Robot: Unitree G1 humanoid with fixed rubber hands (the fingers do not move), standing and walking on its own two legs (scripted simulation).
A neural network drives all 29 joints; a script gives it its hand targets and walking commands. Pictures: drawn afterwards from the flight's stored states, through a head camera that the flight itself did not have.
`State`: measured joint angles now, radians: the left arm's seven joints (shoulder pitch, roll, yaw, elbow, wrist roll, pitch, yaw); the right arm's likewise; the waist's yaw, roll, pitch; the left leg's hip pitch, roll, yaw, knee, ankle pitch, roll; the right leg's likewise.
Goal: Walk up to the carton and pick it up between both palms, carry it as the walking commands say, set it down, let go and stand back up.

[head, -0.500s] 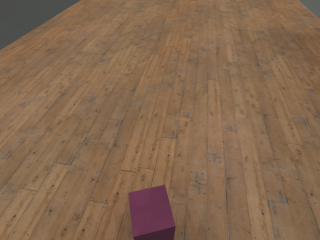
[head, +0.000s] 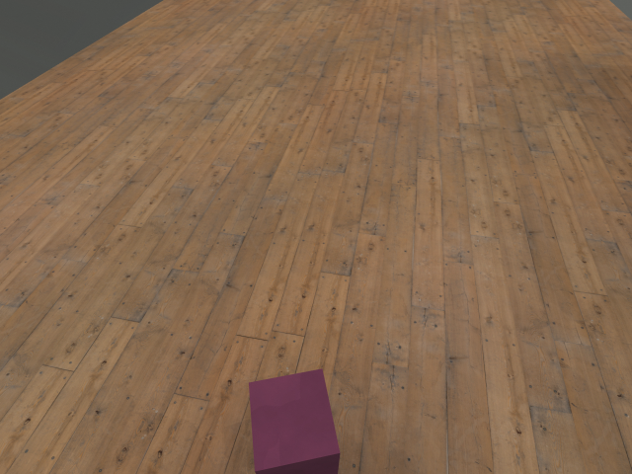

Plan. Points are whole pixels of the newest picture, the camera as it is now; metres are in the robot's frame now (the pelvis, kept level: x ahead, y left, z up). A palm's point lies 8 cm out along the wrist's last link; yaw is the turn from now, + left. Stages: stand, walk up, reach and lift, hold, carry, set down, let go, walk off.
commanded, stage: walk up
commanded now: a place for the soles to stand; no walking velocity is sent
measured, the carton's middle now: (294, 431) +0.39 +0.08 -0.64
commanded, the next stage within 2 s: reach and lift in 0.52 s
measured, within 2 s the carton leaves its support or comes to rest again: neither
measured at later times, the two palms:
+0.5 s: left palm out of the picture +0.04 +0.25 -0.14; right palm out of the picture +0.03 -0.24 -0.13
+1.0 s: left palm out of the picture +0.15 +0.27 -0.16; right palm out of the picture +0.17 -0.20 -0.16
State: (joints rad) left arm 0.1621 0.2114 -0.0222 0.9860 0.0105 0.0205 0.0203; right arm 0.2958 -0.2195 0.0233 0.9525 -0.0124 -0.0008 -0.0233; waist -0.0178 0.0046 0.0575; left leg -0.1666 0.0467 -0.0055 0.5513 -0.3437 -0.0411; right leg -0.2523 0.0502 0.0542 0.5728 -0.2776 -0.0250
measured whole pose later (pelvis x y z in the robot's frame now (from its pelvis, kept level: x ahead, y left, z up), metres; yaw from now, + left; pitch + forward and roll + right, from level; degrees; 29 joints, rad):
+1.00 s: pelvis -0.03 +0.02 -0.06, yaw +3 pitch +14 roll +0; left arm 0.01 0.19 0.09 0.51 0.01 0.30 -0.04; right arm 0.03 -0.19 -0.09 0.48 -0.03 0.32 0.04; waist 0.01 0.01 0.02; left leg -0.78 -0.01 -0.03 1.01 -0.47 -0.01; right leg -0.83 0.00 0.03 0.99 -0.40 0.02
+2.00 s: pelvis -0.07 +0.02 -0.12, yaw +3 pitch +43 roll +1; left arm -0.92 0.22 0.32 0.70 -0.03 0.16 0.01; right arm -0.98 -0.22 -0.24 0.70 0.01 0.21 -0.02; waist 0.03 -0.03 -0.05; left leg -1.53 -0.02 -0.02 1.16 -0.39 -0.02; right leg -1.58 0.00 0.05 1.13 -0.30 0.03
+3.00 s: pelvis -0.15 +0.02 -0.36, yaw +4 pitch +27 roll +1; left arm -1.39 0.34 0.15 0.87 -0.25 0.24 0.19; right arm -1.42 -0.40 -0.04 0.87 0.22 0.25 -0.14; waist 0.02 0.01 0.52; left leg -2.00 -0.05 -0.01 2.11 -0.58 -0.03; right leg -2.06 0.02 0.07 2.05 -0.46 0.05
